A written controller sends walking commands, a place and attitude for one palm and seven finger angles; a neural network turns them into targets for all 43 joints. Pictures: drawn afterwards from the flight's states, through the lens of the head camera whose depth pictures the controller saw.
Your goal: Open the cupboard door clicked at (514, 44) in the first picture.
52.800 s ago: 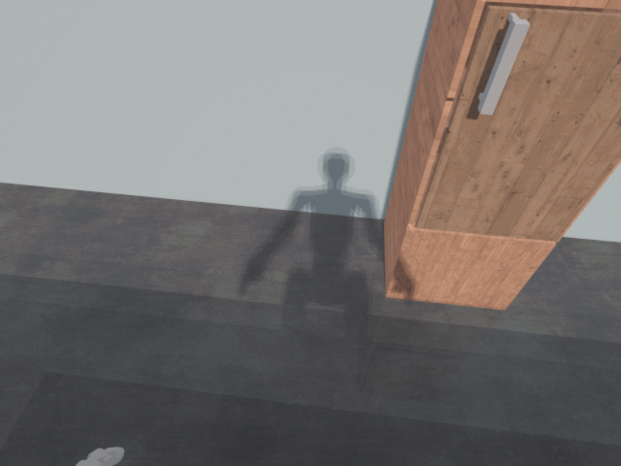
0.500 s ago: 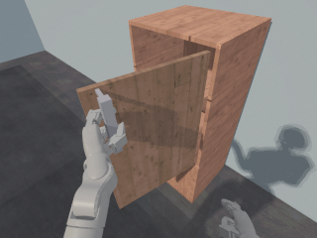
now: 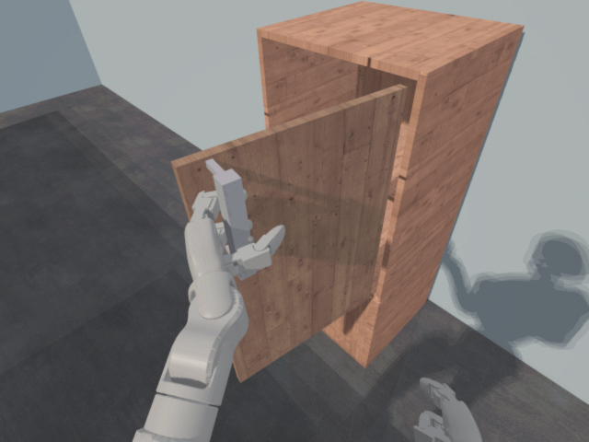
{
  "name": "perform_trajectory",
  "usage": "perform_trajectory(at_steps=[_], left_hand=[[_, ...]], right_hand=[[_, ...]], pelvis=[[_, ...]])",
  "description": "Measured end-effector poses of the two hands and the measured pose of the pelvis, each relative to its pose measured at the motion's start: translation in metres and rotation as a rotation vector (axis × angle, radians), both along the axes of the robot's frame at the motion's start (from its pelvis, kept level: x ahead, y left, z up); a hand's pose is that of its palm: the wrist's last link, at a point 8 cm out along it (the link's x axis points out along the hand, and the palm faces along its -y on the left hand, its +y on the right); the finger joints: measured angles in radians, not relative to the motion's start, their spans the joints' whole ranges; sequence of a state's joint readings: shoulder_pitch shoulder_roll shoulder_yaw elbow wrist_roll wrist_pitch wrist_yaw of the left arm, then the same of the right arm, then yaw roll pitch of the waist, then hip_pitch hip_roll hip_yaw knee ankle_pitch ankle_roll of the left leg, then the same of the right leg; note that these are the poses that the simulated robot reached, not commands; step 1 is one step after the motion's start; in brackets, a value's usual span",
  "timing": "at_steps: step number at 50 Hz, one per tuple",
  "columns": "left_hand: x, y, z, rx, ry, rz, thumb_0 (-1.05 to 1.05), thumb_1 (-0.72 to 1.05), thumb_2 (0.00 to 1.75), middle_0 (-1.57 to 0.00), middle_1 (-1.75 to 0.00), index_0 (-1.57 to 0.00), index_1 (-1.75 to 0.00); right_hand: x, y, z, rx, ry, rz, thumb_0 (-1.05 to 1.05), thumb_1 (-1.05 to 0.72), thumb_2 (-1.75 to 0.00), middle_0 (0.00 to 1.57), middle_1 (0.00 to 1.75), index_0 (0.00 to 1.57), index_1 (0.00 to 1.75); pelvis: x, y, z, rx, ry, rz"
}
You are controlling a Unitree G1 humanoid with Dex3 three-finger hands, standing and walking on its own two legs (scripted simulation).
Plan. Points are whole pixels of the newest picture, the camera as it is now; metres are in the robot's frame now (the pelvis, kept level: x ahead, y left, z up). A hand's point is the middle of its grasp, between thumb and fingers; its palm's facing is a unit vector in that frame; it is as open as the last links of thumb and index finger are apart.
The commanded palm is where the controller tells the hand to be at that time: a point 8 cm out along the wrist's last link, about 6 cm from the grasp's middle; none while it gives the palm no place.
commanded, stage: open thumb and fingers to let go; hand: left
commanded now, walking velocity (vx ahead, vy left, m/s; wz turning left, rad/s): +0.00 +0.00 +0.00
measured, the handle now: (229, 221) +0.36 +0.13 +0.16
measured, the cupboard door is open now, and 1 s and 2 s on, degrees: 81 83 82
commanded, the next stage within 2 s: slide the hand sideways off the handle in 0.46 s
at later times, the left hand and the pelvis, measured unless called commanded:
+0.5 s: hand (252, 239) +0.32 +0.09 +0.16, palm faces +0.33 -0.94 +0.03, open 14.6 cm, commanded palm +0.28 +0.12 +0.15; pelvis -0.01 +0.03 +0.00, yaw +0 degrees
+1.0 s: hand (247, 262) +0.29 +0.09 +0.15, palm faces -0.08 -1.00 +0.01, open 16.1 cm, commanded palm +0.25 +0.15 +0.15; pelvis -0.03 +0.03 +0.00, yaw -1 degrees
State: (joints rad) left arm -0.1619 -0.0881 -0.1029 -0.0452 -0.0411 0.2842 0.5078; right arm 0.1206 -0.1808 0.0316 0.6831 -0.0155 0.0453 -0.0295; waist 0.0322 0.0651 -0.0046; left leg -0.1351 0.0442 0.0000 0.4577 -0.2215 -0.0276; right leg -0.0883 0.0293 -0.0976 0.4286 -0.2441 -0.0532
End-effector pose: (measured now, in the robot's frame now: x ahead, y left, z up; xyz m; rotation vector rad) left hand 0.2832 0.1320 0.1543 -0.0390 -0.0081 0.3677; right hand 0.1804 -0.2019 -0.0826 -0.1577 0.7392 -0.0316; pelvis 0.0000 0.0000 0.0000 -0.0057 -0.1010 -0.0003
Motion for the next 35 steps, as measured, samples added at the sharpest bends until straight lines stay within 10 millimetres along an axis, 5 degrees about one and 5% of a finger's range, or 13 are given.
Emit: perform_trajectory(at_steps=[7,13,30,35], left_hand=[[0.000,0.001,0.000,-0.001,-0.002,-0.012,0.00,-0.23,0.42,-0.32,-1.23,-0.35,-1.23],[0.002,0.001,0.001,-0.001,0.002,-0.016,0.00,-0.41,0.34,-0.29,-1.09,-0.32,-1.09],[0.002,0.002,0.000,0.033,-0.005,-0.037,-0.01,-0.50,0.30,-0.39,-0.69,-0.41,-0.64],[-0.001,0.017,-0.002,0.133,-0.043,-0.305,-0.01,-0.50,0.30,-0.32,-0.54,-0.26,-0.52]], right_hand=[[0.003,0.016,0.005,0.000,-0.008,0.016,0.01,-0.90,-0.90,0.20,0.30,0.20,0.30],[-0.002,0.029,0.004,0.005,0.010,0.023,0.01,-0.90,-0.90,0.20,0.30,0.20,0.30],[-0.023,0.044,-0.008,0.002,0.074,0.039,0.01,-0.90,-0.90,0.20,0.30,0.20,0.30],[-0.033,0.040,-0.005,-0.009,0.058,0.019,0.01,-0.90,-0.90,0.21,0.30,0.20,0.30]], pelvis=[[-0.003,0.011,0.000,-0.004,-0.003,0.002],[-0.004,0.020,0.000,-0.005,-0.003,0.000],[-0.018,0.032,-0.004,-0.006,-0.003,0.008],[-0.023,0.032,-0.004,-0.002,-0.014,0.016]])
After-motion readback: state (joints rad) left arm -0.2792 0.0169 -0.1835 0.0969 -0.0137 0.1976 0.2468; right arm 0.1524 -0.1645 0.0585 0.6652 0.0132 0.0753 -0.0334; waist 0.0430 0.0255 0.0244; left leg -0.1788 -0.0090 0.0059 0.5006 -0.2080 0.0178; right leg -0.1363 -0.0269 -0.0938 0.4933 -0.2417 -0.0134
